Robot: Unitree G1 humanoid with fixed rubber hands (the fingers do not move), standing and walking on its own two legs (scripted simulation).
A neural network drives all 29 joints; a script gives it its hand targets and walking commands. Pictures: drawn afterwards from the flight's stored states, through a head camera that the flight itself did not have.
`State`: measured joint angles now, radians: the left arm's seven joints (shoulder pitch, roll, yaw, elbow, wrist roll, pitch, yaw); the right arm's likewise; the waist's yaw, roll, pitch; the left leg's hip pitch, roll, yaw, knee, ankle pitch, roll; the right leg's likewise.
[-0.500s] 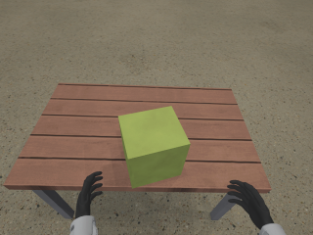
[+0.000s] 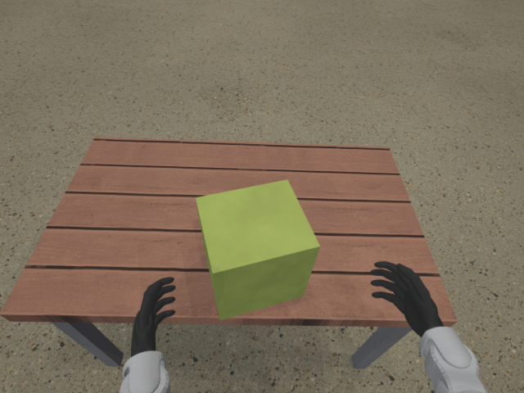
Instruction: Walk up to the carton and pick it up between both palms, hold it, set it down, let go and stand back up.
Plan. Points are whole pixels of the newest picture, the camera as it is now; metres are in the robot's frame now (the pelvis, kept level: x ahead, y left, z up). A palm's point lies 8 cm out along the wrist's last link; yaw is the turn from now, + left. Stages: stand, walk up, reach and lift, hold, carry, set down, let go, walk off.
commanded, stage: reach and lift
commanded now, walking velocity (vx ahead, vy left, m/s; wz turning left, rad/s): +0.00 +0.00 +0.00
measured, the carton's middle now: (253, 250) +0.41 +0.01 -0.09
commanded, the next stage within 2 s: none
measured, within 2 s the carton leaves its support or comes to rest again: neither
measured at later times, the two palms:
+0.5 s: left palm (146, 291) +0.28 +0.17 +0.01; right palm (396, 256) +0.34 -0.22 +0.02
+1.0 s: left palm (148, 259) +0.32 +0.18 +0.02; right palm (375, 215) +0.40 -0.19 +0.04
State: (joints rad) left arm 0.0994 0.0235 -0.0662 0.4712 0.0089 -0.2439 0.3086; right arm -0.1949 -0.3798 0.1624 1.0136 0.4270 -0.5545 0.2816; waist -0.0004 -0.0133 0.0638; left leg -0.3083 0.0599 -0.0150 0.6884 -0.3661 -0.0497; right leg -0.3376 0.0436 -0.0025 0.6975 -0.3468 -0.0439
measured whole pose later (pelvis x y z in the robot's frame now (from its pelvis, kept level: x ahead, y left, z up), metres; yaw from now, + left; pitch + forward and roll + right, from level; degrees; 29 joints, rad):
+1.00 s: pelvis -0.01 +0.00 +0.00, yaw +0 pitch +6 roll +0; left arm -0.37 0.02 0.03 0.57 -0.06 -0.06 0.28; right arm -0.71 -0.38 0.18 1.13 0.45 -0.29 0.18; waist 0.08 0.00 0.02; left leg -0.46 0.06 -0.02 0.69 -0.33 -0.05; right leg -0.50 0.05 0.00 0.70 -0.31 -0.04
